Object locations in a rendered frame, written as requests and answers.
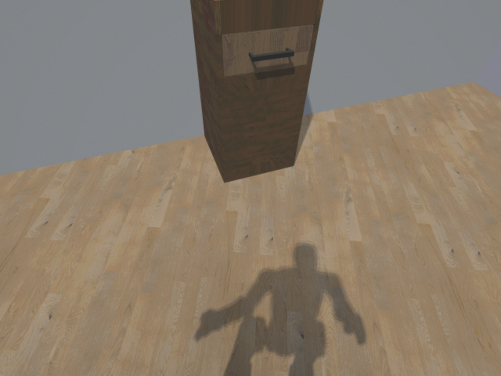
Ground drawer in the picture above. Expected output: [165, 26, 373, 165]
[222, 24, 314, 77]

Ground handle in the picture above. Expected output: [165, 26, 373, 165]
[249, 48, 294, 62]

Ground cabinet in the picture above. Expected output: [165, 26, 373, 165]
[190, 0, 323, 183]

